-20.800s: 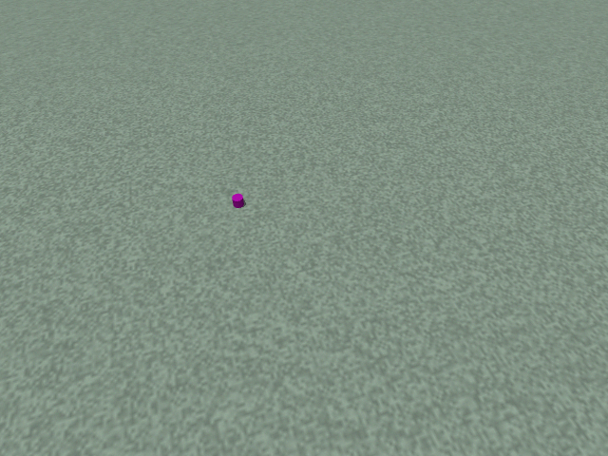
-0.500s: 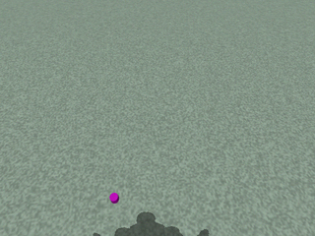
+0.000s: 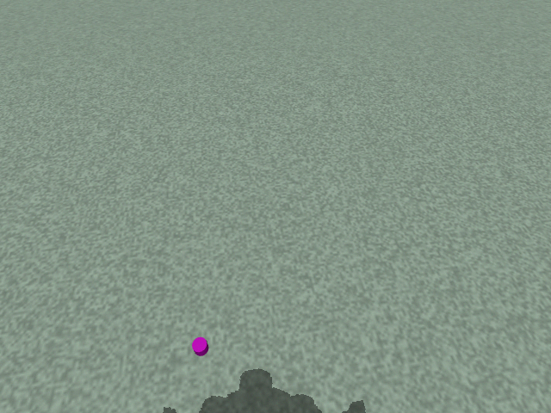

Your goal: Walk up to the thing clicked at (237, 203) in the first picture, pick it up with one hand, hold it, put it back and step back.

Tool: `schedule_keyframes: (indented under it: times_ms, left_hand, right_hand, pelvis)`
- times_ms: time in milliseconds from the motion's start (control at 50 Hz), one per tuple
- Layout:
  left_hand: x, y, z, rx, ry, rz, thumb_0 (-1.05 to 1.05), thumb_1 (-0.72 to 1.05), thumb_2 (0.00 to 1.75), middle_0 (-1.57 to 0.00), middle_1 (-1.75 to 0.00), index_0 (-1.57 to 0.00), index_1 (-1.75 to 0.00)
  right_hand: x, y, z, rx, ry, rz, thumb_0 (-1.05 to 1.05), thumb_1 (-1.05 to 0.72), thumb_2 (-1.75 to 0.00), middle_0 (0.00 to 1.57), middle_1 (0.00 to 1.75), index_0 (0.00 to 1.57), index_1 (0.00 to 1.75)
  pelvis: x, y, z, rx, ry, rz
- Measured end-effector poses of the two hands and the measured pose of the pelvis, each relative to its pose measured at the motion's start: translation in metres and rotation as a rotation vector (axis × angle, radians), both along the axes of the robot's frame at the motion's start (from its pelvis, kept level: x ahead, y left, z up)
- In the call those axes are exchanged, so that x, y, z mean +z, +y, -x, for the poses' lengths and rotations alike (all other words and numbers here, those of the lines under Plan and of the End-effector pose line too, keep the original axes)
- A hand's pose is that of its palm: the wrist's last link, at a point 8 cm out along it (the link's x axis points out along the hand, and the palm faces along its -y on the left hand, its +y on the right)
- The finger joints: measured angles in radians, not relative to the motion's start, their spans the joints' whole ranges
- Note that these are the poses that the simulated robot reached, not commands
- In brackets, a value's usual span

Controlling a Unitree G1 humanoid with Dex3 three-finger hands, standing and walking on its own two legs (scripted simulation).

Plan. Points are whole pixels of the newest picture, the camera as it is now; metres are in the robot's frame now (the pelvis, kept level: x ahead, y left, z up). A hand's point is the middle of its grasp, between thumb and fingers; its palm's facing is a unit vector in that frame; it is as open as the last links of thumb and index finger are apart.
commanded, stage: stand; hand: left
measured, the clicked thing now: (200, 346) +0.45 +0.25 -0.76
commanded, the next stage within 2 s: none
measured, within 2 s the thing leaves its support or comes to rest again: neither
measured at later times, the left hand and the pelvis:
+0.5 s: hand out of the picture +0.07 +0.25 -0.16, palm faces -0.03 -0.94 -0.34, open 7.4 cm; pelvis +0.00 +0.00 +0.00, yaw +0 degrees
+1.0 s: hand out of the picture +0.08 +0.25 -0.16, palm faces -0.03 -0.94 -0.35, open 7.4 cm; pelvis +0.00 +0.00 +0.00, yaw +0 degrees
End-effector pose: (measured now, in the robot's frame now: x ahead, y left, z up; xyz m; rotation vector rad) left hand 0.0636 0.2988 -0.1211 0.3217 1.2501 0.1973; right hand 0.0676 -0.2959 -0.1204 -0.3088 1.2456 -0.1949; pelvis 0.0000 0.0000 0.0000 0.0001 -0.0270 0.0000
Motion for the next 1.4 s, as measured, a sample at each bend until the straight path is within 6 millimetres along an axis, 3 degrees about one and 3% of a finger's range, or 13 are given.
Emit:
schedule_keyframes:
  times_ms: [1020,1400]
  left_hand:
    - [0.001,-0.001,-0.01,-0.013,-0.027,-0.002,0.01,0.9,0.89,-0.2,-0.3,-0.21,-0.3]
    - [-0.002,0.0,0.007,-0.002,0.02,0.002,0.01,0.9,0.89,-0.2,-0.3,-0.21,-0.3]
  right_hand:
    - [0.002,-0.001,-0.005,-0.005,-0.024,0.006,0.01,-0.91,-0.9,0.2,0.3,0.2,0.3]
    - [0.0,-0.001,0.01,-0.011,0.024,0.004,0.01,-0.91,-0.9,0.21,0.3,0.2,0.3]
  pelvis:
    - [0.0,0.0,-0.003,-0.005,-0.008,0.0]
    - [0.0,0.0,0.0,-0.001,-0.001,0.0]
